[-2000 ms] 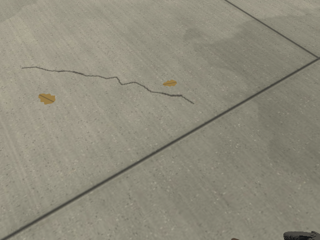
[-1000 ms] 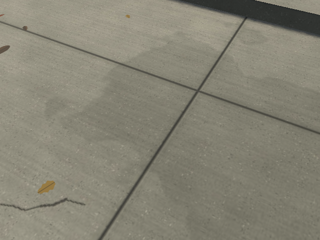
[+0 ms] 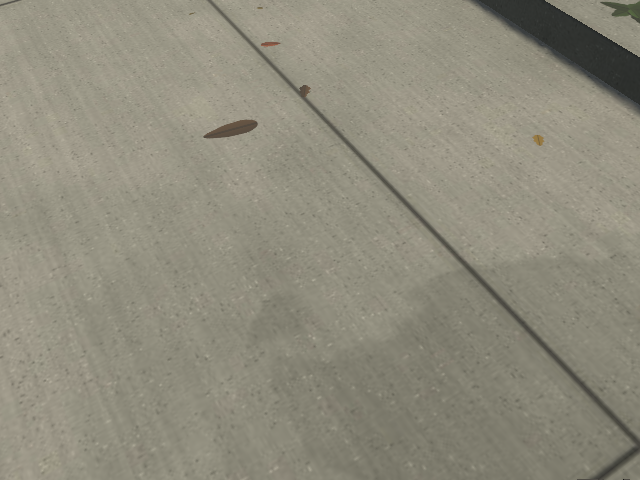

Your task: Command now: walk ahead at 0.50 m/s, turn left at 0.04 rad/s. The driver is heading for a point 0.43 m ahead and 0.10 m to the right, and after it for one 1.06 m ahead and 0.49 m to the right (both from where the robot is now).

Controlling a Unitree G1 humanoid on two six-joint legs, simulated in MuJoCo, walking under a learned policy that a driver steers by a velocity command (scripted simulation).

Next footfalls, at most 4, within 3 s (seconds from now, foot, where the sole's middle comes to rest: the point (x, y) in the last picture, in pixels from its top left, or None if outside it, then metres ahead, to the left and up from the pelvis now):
0.14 left None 0.24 0.15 -0.78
0.62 right None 0.46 -0.14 -0.78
1.10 left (344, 438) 0.57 0.05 -0.78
1.52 right None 0.36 -0.12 -0.78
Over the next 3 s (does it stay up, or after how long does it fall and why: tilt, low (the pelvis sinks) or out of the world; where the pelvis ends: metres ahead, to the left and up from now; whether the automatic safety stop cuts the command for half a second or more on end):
stays up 0.67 -0.17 -0.01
